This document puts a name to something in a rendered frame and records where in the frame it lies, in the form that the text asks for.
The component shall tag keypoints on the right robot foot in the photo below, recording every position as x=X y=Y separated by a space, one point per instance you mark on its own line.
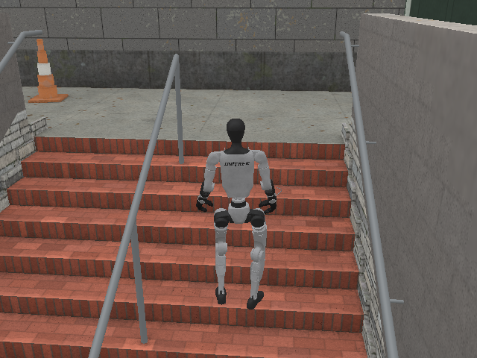
x=251 y=303

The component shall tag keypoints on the robot right hand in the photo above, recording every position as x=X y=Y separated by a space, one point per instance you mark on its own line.
x=265 y=203

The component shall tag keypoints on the robot left upper arm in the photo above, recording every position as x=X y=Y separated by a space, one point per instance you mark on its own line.
x=212 y=160

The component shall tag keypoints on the right robot forearm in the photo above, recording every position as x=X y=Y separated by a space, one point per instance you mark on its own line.
x=271 y=195

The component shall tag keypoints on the right robot thigh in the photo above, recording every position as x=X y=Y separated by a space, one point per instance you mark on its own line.
x=257 y=220

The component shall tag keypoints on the left robot forearm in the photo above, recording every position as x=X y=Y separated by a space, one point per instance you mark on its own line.
x=202 y=198

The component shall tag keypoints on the robot right upper arm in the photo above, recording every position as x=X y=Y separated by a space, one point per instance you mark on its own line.
x=260 y=157

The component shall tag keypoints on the robot left hand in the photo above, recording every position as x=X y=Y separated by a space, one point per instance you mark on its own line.
x=199 y=205

